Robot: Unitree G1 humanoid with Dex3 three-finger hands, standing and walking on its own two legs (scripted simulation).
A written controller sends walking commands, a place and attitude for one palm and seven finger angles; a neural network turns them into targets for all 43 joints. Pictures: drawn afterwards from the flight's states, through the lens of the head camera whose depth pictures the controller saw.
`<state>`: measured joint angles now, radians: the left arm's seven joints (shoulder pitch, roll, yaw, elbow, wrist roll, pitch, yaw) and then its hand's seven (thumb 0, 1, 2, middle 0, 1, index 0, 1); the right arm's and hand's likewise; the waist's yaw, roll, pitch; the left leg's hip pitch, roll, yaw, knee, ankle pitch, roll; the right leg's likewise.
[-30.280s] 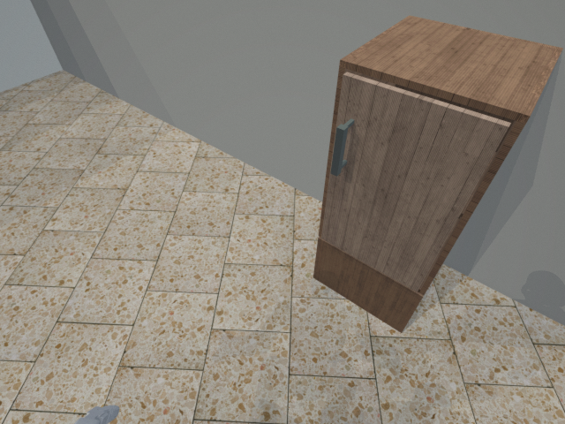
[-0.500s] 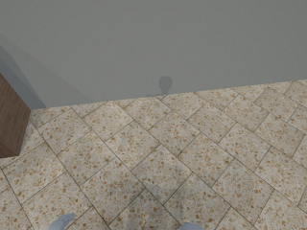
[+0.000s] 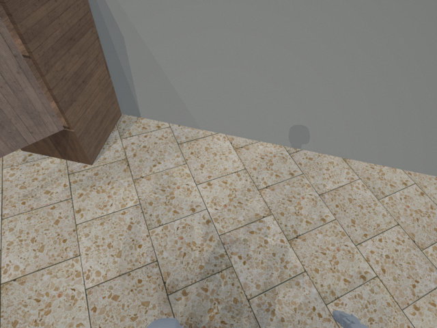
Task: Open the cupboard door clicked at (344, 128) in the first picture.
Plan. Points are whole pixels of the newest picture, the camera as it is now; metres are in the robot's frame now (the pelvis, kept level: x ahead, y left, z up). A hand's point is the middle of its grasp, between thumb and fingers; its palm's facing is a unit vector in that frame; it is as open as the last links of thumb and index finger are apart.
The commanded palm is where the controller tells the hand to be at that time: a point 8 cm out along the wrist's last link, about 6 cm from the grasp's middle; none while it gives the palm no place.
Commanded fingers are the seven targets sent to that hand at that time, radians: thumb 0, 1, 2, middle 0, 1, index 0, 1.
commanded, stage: turn to face it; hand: left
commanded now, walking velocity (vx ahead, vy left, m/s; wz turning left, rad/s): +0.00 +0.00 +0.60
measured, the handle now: out of the picture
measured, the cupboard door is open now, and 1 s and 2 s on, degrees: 53 53 53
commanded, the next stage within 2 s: take the last steps up to it in 1.36 s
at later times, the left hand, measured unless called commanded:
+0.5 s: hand out of the picture +0.07 +0.19 -0.13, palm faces +0.25 -0.92 -0.29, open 7.4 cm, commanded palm none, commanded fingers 0.00 0.90 0.90 -0.20 -0.30 -0.20 -0.30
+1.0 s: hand out of the picture -0.11 +0.19 -0.17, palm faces +0.58 -0.78 -0.24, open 7.4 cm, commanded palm none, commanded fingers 0.00 0.90 0.90 -0.20 -0.30 -0.20 -0.30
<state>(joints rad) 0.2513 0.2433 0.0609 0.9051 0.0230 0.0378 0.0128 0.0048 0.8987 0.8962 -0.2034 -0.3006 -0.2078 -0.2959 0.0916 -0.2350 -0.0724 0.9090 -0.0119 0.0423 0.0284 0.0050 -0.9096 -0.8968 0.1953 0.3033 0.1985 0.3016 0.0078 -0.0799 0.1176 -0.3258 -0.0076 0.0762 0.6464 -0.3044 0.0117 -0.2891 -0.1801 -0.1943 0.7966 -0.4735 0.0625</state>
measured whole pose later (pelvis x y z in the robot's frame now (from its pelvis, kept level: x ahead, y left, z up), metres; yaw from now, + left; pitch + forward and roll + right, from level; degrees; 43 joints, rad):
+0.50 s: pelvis +0.00 -0.05 +0.01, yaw +16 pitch +1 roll +0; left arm 0.12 0.22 0.05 0.84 0.02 0.01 0.02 0.00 0.90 0.90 -0.20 -0.30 -0.20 -0.30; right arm 0.22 -0.23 -0.09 0.94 -0.01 0.07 0.00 0.00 -0.90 -0.90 0.20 0.30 0.20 0.30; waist -0.04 0.04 0.08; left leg -0.44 -0.07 -0.15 0.76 -0.40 -0.02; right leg -0.27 -0.01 -0.03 0.56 -0.31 0.01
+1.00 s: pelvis -0.02 -0.02 +0.01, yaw +34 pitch +0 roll -1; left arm 0.22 0.28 0.08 0.95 0.03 0.07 0.02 0.01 0.91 0.90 -0.20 -0.30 -0.20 -0.29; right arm 0.11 -0.21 -0.05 0.90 -0.02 0.02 0.00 0.00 -0.91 -0.90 0.20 0.30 0.20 0.30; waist 0.02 -0.07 0.09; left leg -0.30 0.00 0.03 0.59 -0.30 0.04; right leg -0.45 -0.10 -0.07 1.10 -0.49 0.07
